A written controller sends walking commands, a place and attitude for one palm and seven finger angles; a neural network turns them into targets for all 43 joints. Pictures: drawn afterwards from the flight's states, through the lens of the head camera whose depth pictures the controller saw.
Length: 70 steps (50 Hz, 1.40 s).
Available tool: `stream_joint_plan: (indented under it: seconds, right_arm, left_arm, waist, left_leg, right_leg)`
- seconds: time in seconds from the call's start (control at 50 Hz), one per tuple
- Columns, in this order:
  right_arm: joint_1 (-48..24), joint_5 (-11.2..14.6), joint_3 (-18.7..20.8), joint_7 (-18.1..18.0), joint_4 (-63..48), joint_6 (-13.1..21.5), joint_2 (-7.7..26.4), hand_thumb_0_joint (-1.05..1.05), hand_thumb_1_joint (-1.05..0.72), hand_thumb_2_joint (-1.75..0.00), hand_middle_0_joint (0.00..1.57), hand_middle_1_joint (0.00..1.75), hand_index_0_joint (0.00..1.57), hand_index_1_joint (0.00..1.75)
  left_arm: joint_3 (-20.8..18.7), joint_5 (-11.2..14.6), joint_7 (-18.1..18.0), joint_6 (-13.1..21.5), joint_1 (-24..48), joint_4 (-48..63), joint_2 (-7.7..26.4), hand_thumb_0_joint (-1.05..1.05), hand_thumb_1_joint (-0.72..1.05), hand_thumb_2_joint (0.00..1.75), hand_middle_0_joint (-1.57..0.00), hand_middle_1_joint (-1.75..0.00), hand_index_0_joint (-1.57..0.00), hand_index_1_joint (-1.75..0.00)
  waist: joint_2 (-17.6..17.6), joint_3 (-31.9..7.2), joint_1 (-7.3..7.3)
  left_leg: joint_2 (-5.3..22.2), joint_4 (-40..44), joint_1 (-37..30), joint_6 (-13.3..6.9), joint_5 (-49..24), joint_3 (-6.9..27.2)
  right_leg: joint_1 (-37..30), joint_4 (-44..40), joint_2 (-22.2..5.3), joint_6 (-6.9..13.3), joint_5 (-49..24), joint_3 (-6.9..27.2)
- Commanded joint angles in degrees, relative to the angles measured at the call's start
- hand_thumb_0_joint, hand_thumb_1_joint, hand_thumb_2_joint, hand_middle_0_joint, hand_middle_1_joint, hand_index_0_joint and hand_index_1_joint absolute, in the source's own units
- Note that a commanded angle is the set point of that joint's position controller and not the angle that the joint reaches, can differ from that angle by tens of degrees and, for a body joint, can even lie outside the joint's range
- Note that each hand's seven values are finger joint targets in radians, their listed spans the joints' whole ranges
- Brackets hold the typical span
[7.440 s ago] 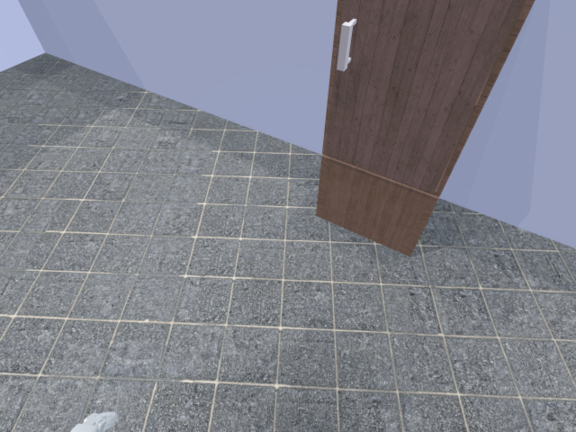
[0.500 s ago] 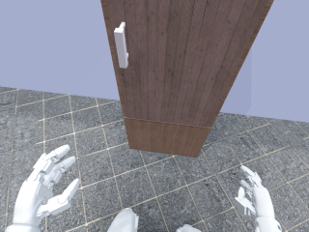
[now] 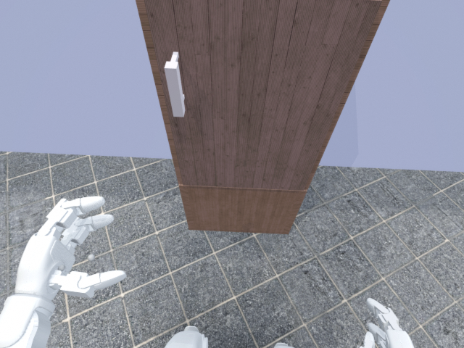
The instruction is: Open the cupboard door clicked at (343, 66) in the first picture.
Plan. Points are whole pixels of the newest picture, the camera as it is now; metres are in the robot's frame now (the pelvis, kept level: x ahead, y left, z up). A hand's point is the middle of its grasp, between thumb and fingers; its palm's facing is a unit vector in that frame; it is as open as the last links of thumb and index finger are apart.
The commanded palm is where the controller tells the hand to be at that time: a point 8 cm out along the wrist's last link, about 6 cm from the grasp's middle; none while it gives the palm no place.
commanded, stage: raise the hand with hooked fingers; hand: left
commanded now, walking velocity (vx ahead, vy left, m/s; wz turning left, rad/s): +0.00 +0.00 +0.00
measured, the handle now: (177, 85) +0.60 +0.15 +0.10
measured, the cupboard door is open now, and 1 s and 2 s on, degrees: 0 0 0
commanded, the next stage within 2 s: move the hooked fingers beside the handle in 1.10 s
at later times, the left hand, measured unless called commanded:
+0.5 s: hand (47, 213) +0.28 +0.28 +0.11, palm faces +0.03 -1.00 -0.05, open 13.9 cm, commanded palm +0.26 +0.33 +0.12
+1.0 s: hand (59, 199) +0.30 +0.27 +0.12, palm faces +0.03 -1.00 -0.03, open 14.0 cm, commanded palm +0.27 +0.32 +0.12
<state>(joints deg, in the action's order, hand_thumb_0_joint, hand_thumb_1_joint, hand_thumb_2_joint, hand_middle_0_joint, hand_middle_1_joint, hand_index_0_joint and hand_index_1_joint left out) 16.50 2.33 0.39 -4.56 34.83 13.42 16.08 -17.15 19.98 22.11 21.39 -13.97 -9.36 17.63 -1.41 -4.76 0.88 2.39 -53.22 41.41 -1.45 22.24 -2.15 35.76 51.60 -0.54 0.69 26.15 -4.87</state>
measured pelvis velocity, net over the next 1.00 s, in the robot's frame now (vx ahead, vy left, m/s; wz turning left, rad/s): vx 0.01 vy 0.00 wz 0.00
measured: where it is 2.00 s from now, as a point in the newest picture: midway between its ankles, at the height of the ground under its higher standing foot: outside the picture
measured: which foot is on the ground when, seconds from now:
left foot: down 0.00-1.00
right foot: down 0.00-1.00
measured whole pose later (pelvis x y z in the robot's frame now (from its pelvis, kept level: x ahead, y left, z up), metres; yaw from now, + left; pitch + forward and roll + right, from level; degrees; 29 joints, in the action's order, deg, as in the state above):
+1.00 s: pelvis +0.01 +0.00 +0.03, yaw +0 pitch +6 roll -2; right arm 16.3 3.1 -2.2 -5.1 33.5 10.1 16.1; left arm -24.6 20.4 28.1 11.3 4.0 -23.0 24.1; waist -1.6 -3.1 0.1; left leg 2.3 -42.5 29.7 -1.1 18.4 -2.3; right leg 24.0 40.2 0.1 0.9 21.7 -4.7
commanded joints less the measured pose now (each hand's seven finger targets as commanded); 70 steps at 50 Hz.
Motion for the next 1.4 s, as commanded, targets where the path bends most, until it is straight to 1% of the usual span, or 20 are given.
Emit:
stream_joint_plan:
  seconds: [0.0, 0.04, 0.08, 0.18, 0.26, 0.34, 0.4, 0.46, 0.58, 0.64, 0.72, 0.78, 0.84, 0.94, 0.98, 1.06, 1.18, 1.28, 1.34, 1.38]
  right_arm:
    - [-3.8, 0.3, 2.0, -0.3, -9.7, 3.8, 7.1, 0.00, -0.90, -0.90, 0.20, 0.30, 0.20, 0.30]
    - [-3.7, 0.2, 1.6, -0.4, -9.7, 3.4, 7.4, 0.00, -0.90, -0.90, 0.20, 0.30, 0.20, 0.30]
    - [-3.8, 0.4, 1.5, -0.3, -10.0, 3.2, 7.3, 0.00, -0.90, -0.90, 0.20, 0.30, 0.20, 0.30]
    - [-3.9, 0.5, 1.0, -0.4, -10.3, 2.5, 7.6, 0.00, -0.90, -0.90, 0.20, 0.30, 0.20, 0.30]
    - [-3.9, 0.5, 0.7, -0.6, -10.4, 1.9, 7.7, 0.00, -0.90, -0.90, 0.20, 0.30, 0.20, 0.30]
    - [-4.1, 0.5, 0.3, -1.1, -10.2, 1.2, 7.9, 0.00, -0.90, -0.90, 0.20, 0.30, 0.20, 0.30]
    - [-4.2, 0.6, 0.2, -1.3, -10.2, 1.1, 7.7, 0.00, -0.90, -0.90, 0.20, 0.30, 0.20, 0.30]
    - [-4.1, 0.6, 0.0, -1.4, -9.9, 0.8, 7.9, 0.00, -0.90, -0.90, 0.20, 0.30, 0.20, 0.30]
    - [-3.7, 0.8, 0.1, -1.7, -9.6, 0.5, 8.2, 0.00, -0.90, -0.90, 0.20, 0.30, 0.20, 0.30]
    - [-3.4, 0.9, 0.1, -1.4, -9.9, 0.4, 8.3, 0.00, -0.90, -0.90, 0.20, 0.30, 0.20, 0.30]
    - [-3.4, 1.0, 0.7, -1.0, -10.2, 0.4, 8.4, 0.00, -0.90, -0.90, 0.20, 0.30, 0.20, 0.30]
    - [-2.9, 0.7, 0.8, -0.8, -10.2, 0.4, 8.2, 0.00, -0.90, -0.90, 0.20, 0.30, 0.20, 0.30]
    - [-2.8, 0.6, 0.7, -0.8, -9.9, 0.2, 8.2, 0.00, -0.90, -0.90, 0.20, 0.30, 0.20, 0.30]
    - [-3.0, 0.9, 0.7, -1.2, -9.9, 0.0, 8.1, 0.00, -0.90, -0.90, 0.20, 0.30, 0.20, 0.30]
    - [-3.2, 1.0, 0.6, -1.2, -9.7, 0.0, 7.9, 0.00, -0.90, -0.90, 0.20, 0.30, 0.20, 0.30]
    - [-3.4, 1.0, 0.6, -1.3, -9.7, -0.1, 8.1, 0.00, -0.90, -0.90, 0.20, 0.30, 0.20, 0.30]
    - [-3.7, 1.1, 0.5, -1.2, -9.8, -0.2, 7.8, 0.00, -0.90, -0.90, 0.20, 0.30, 0.20, 0.30]
    - [-3.2, 1.3, 0.3, -1.9, -8.3, -0.6, 8.0, 0.00, -0.90, -0.90, 0.20, 0.30, 0.20, 0.30]
    - [-2.6, 1.1, 0.3, -2.0, -8.0, -0.9, 8.3, 0.00, -0.90, -0.90, 0.20, 0.30, 0.20, 0.30]
    - [-2.6, 1.1, 0.2, -1.9, -7.7, -1.4, 8.1, 0.00, -0.90, -0.90, 0.20, 0.30, 0.20, 0.30]
  left_arm:
    - [-7.1, 1.4, -0.9, 2.6, 7.3, 12.9, 12.4, 0.00, -0.29, 0.39, -0.29, -1.07, -0.29, -1.07]
    - [-7.3, 1.6, -0.7, 1.1, 9.3, 11.4, 12.8, 0.00, -0.34, 0.37, -0.29, -1.10, -0.29, -1.10]
    - [-6.6, 1.2, -0.2, 0.1, 10.4, 11.9, 12.6, 0.00, -0.38, 0.35, -0.29, -1.12, -0.29, -1.12]
    - [-6.9, 1.0, 0.9, -3.2, 15.1, 10.7, 13.9, 0.00, -0.50, 0.30, -0.30, -1.20, -0.30, -1.20]
    - [-8.1, 1.2, 2.0, -5.0, 18.3, 8.5, 15.3, 0.00, -0.50, 0.30, -0.30, -1.20, -0.30, -1.20]
    - [-8.9, 1.1, 3.3, -6.5, 23.6, 5.8, 17.2, 0.00, -0.50, 0.30, -0.30, -1.20, -0.30, -1.20]
    - [-9.8, 0.9, 4.0, -6.8, 26.3, 5.7, 18.6, 0.00, -0.50, 0.30, -0.30, -1.20, -0.30, -1.20]
    - [-11.4, 1.6, 5.0, -7.5, 27.9, 3.1, 20.4, 0.00, -0.50, 0.30, -0.30, -1.20, -0.30, -1.20]
    - [-13.0, 1.8, 6.5, -8.7, 32.4, -0.8, 23.2, 0.00, -0.50, 0.30, -0.30, -1.20, -0.30, -1.20]
    - [-11.3, 2.4, 7.6, -9.5, 29.2, -4.9, 20.6, 0.00, -0.50, 0.30, -0.30, -1.20, -0.30, -1.20]
    - [-12.1, 2.1, 7.3, -8.5, 30.0, -1.5, 22.0, 0.00, -0.50, 0.30, -0.30, -1.20, -0.30, -1.20]
    - [-13.8, 2.3, 6.4, -7.2, 30.3, 0.2, 23.3, 0.00, -0.50, 0.30, -0.30, -1.20, -0.30, -1.20]
    - [-14.5, 2.2, 5.7, -6.5, 30.6, -0.5, 23.8, 0.00, -0.50, 0.30, -0.30, -1.20, -0.30, -1.20]
    - [-12.8, 2.1, 6.1, -6.4, 31.1, -1.5, 22.2, 0.00, -0.50, 0.30, -0.30, -1.20, -0.30, -1.20]
    - [-13.1, 2.1, 6.5, -6.4, 31.2, -1.7, 22.6, 0.00, -0.50, 0.30, -0.30, -1.20, -0.30, -1.20]
    - [-13.1, 2.7, 7.0, -6.7, 31.1, -3.0, 22.3, 0.00, -0.50, 0.30, -0.30, -1.20, -0.30, -1.20]
    - [-12.4, 2.5, 7.0, -6.5, 31.7, -3.3, 21.8, 0.00, -0.50, 0.30, -0.30, -1.20, -0.30, -1.20]
    - [-9.4, 1.1, 5.8, -5.9, 43.2, -6.4, 21.2, 0.00, -0.50, 0.30, -0.30, -1.20, -0.30, -1.20]
    - [-10.4, 0.5, 5.2, -5.7, 44.7, -9.0, 22.9, 0.00, -0.50, 0.30, -0.30, -1.20, -0.30, -1.20]
    - [-10.2, -0.4, 5.2, -5.8, 46.4, -11.2, 23.3, 0.00, -0.50, 0.30, -0.30, -1.20, -0.30, -1.20]
  waist:
    - [-4.4, -12.0, -1.37]
    - [-3.0, -10.5, -1.23]
    - [-5.7, -11.2, -1.15]
    - [-5.2, -10.9, -0.98]
    - [-3.4, -10.9, -1.00]
    - [-4.7, -9.4, -1.06]
    - [-5.5, -11.7, -1.11]
    - [-3.8, -11.8, -1.27]
    - [-4.4, -11.7, -1.34]
    - [-1.4, -9.7, -1.59]
    - [-4.2, -12.1, -1.71]
    - [-3.7, -12.9, -1.69]
    - [-3.6, -11.2, -1.80]
    - [-2.7, -10.5, -1.23]
    - [-4.7, -11.5, -1.34]
    - [-0.7, -10.8, -1.01]
    - [-2.2, -11.2, -1.22]
    - [-2.1, -9.1, 1.07]
    - [-0.9, -11.5, 0.24]
    - [-2.5, -12.2, 0.38]
  left_leg:
    - [-1.3, 10.7, -15.4, -0.1, -7.7, 4.3]
    - [-1.2, 11.6, -15.9, 0.1, -7.7, 5.0]
    - [-1.1, 12.3, -18.1, 0.3, -9.4, 5.1]
    - [-0.9, 13.7, -20.4, 0.6, -10.9, 5.7]
    - [-0.9, 14.4, -22.1, 0.8, -13.6, 6.0]
    - [-1.1, 15.3, -22.6, 0.9, -12.5, 6.0]
    - [-0.9, 16.2, -24.9, 0.9, -13.1, 6.2]
    - [-1.2, 16.3, -25.0, 0.7, -14.6, 5.7]
    - [-1.6, 17.2, -25.4, 0.4, -13.9, 5.2]
    - [-2.0, 17.1, -23.2, 0.1, -13.1, 4.6]
    - [-2.0, 16.6, -24.5, -0.1, -15.2, 3.9]
    - [-2.1, 16.3, -24.9, -0.2, -15.9, 3.5]
    - [-2.1, 16.2, -23.7, -0.2, -15.6, 3.2]
    - [-2.1, 16.2, -23.5, -0.4, -14.0, 2.9]
    - [-2.3, 16.0, -23.7, -0.4, -14.0, 2.6]
    - [-2.3, 15.5, -22.4, -0.6, -14.1, 2.5]
    - [-2.4, 15.2, -22.1, -0.5, -13.5, 2.4]
    - [-2.2, 15.2, -21.8, -0.6, -9.3, 2.9]
    - [-2.2, 14.8, -21.6, -0.6, -10.1, 3.1]
    - [-2.4, 14.5, -21.1, -0.6, -10.6, 2.6]
  right_leg:
    - [-2.6, -9.1, 2.0, 0.3, -7.7, 1.0]
    - [-2.9, -9.5, 2.4, 0.5, -8.2, 0.6]
    - [-3.3, -9.8, 2.3, 0.6, -9.8, 0.3]
    - [-4.1, -11.1, 2.7, 0.7, -11.3, -0.1]
    - [-5.6, -11.9, 2.9, 0.8, -13.5, -0.3]
    - [-6.1, -13.1, 3.0, 1.1, -12.8, 0.0]
    - [-6.8, -13.8, 2.8, 1.0, -12.9, 0.0]
    - [-8.5, -14.7, 2.9, 1.1, -14.8, 0.2]
    - [-10.0, -16.4, 2.7, 1.1, -14.9, 0.7]
    - [-10.7, -17.1, 2.8, 1.2, -14.9, 0.9]
    - [-10.9, -16.6, 2.5, 0.9, -17.1, 1.4]
    - [-11.6, -16.6, 2.7, 0.8, -18.0, 1.8]
    - [-12.1, -16.6, 2.7, 0.9, -18.2, 2.0]
    - [-11.8, -17.1, 2.5, 0.5, -17.2, 2.6]
    - [-11.8, -17.2, 2.3, 0.4, -17.6, 2.9]
    - [-12.1, -17.4, 2.2, 0.0, -18.6, 3.5]
    - [-12.0, -17.3, 1.9, -0.1, -17.9, 4.0]
    - [-8.2, -17.8, 2.0, -0.1, -12.8, 4.1]
    - [-10.1, -17.3, 1.9, 0.1, -13.6, 4.5]
    - [-10.3, -17.0, 1.6, -0.1, -14.7, 4.8]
